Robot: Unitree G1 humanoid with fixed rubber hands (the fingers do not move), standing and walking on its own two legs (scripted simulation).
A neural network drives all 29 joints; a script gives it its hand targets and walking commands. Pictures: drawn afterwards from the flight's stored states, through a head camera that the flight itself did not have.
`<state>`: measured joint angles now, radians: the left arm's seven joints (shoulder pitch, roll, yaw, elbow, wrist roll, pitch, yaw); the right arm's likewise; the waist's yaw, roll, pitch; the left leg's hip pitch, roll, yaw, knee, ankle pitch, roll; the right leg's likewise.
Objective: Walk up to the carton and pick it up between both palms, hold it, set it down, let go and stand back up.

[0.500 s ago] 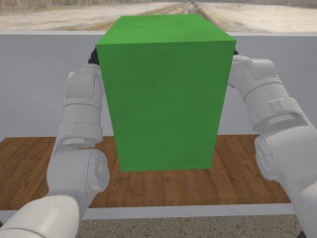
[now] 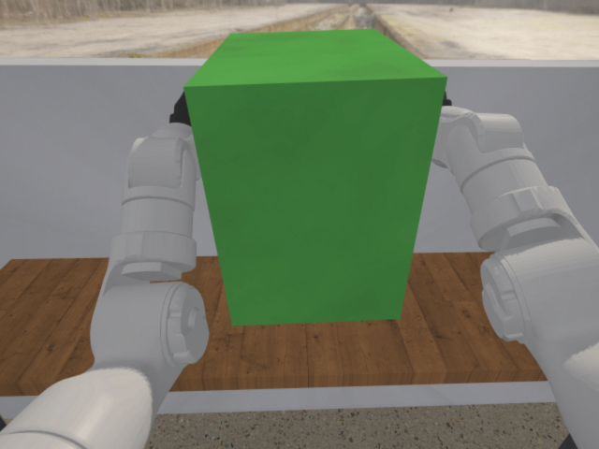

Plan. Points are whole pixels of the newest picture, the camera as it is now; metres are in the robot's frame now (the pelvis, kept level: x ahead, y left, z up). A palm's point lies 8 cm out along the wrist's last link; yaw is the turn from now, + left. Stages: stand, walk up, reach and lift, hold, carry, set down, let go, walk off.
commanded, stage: hold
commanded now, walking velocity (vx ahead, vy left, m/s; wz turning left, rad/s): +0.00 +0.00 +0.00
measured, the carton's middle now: (308, 165) +0.40 +0.00 +0.28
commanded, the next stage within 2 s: none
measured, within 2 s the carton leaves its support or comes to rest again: neither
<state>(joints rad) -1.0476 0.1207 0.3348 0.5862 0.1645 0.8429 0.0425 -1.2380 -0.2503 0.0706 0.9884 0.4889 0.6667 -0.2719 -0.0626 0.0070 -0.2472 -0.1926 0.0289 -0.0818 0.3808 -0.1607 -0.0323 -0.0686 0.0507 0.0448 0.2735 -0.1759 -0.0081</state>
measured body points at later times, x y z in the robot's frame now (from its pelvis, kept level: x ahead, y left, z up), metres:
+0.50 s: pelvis +0.00 +0.00 +0.00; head -0.10 +0.01 +0.44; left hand +0.39 +0.16 +0.33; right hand +0.39 -0.15 +0.34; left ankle +0.03 +0.14 -0.75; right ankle -0.02 -0.12 -0.75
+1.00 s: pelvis +0.00 +0.00 +0.00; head -0.10 +0.02 +0.44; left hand +0.39 +0.16 +0.32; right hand +0.38 -0.15 +0.34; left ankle +0.03 +0.14 -0.75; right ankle -0.02 -0.12 -0.75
